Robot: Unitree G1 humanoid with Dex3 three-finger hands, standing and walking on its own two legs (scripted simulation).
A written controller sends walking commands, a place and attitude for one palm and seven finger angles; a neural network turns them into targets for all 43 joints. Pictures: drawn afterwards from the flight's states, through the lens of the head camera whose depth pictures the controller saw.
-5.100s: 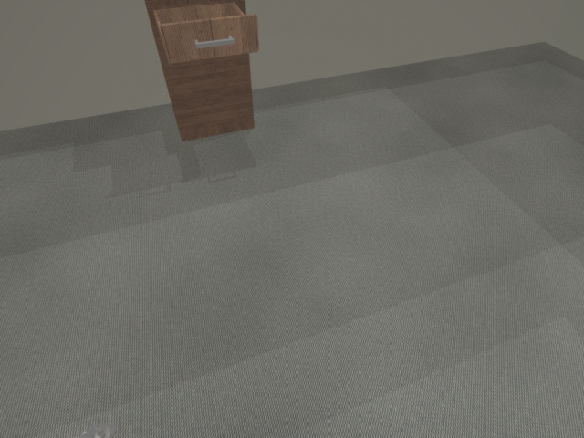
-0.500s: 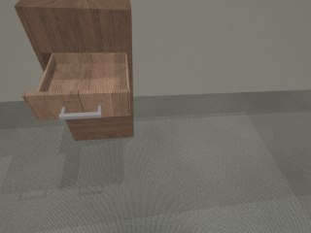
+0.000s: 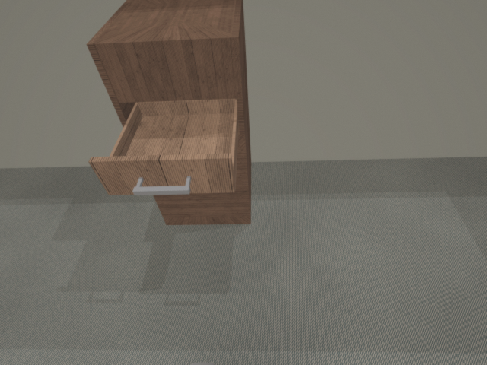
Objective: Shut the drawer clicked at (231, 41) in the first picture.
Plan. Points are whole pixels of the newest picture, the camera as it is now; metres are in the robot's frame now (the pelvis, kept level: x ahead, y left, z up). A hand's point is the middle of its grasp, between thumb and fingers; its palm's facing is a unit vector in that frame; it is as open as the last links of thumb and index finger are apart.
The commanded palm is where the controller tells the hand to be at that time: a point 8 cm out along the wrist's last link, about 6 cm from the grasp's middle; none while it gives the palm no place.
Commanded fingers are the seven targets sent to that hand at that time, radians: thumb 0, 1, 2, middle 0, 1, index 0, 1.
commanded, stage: take the last steps up to it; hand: left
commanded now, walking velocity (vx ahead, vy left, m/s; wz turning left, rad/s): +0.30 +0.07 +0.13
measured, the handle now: (163, 185) +0.58 +0.28 -0.12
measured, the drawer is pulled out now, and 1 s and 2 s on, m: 0.28 0.28 0.28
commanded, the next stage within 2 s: come to a stop and stand still in 0.80 s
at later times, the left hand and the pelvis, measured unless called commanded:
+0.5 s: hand out of the picture +0.06 +0.26 -0.18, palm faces +0.10 -0.98 -0.18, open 7.3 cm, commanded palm none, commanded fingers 0.00 0.90 0.90 -0.20 -0.30 -0.20 -0.30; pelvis +0.09 +0.07 +0.00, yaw +2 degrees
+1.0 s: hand (159, 289) +0.30 +0.23 -0.16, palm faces +0.07 -0.97 -0.23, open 7.1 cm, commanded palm none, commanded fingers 0.00 0.90 0.90 -0.20 -0.30 -0.20 -0.30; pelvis +0.24 +0.04 +0.00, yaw +1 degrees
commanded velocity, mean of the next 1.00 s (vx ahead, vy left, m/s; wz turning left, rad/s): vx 0.19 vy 0.02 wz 0.00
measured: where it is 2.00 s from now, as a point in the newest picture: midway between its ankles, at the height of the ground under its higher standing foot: outside the picture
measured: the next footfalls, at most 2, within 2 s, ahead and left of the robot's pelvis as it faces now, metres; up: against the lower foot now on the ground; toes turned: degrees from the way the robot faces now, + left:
left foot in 0.32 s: +0.08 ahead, +0.18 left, +0.00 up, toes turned +11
right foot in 0.74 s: +0.32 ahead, -0.05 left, +0.00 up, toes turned -6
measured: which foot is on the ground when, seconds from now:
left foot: up 0.00-0.30, down 0.32-0.76, up 0.78-1.00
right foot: down 0.00-0.32, up 0.34-0.72, down 0.74-1.00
